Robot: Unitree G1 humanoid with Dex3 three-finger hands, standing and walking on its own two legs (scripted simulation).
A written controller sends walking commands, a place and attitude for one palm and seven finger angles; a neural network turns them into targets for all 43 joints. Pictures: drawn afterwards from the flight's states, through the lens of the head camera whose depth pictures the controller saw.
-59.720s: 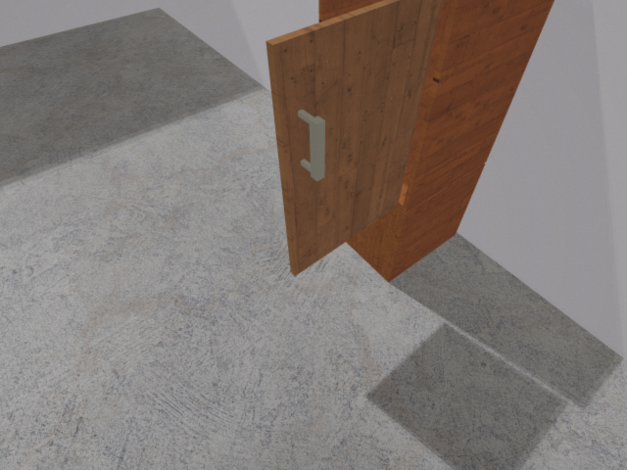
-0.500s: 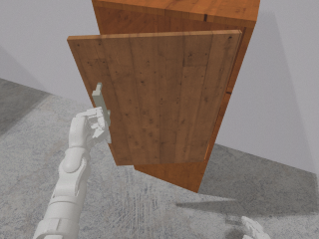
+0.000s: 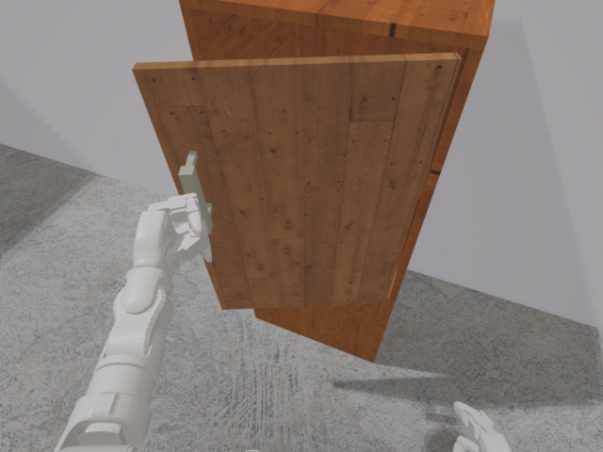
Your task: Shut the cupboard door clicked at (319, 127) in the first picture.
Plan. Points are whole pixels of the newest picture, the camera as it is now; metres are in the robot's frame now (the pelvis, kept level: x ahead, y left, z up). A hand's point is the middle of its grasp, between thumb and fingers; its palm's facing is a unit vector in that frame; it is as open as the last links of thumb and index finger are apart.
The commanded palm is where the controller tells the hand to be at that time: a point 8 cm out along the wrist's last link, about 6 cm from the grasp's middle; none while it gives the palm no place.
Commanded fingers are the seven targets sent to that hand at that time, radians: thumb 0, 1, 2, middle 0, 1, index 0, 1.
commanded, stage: push the door shut along its arc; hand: left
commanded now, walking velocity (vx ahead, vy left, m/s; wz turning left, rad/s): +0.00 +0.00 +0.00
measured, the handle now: (199, 193) +0.46 +0.18 +0.09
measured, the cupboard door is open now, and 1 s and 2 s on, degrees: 25 7 0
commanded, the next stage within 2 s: pull the fist back off the door in 1.72 s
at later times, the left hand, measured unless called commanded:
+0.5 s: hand (209, 205) +0.43 +0.15 +0.10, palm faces -0.08 -1.00 -0.03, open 3.2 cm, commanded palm +0.42 +0.19 +0.10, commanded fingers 0.00 0.90 0.90 -1.30 -1.50 -1.30 -1.50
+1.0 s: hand (239, 174) +0.50 +0.12 +0.10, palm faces -0.23 -0.97 -0.02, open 3.1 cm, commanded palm +0.50 +0.16 +0.10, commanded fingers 0.00 0.90 0.90 -1.30 -1.50 -1.30 -1.50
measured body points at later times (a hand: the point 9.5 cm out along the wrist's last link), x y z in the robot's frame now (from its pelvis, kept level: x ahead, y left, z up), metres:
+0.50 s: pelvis -0.01 +0.01 -0.01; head +0.04 +0.00 +0.44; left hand +0.43 +0.21 +0.10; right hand +0.07 -0.26 -0.13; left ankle +0.06 +0.12 -0.71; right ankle -0.03 -0.10 -0.71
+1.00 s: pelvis -0.01 +0.01 -0.02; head +0.08 +0.01 +0.42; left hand +0.50 +0.17 +0.10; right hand -0.01 -0.26 -0.14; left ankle +0.06 +0.12 -0.71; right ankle -0.03 -0.10 -0.71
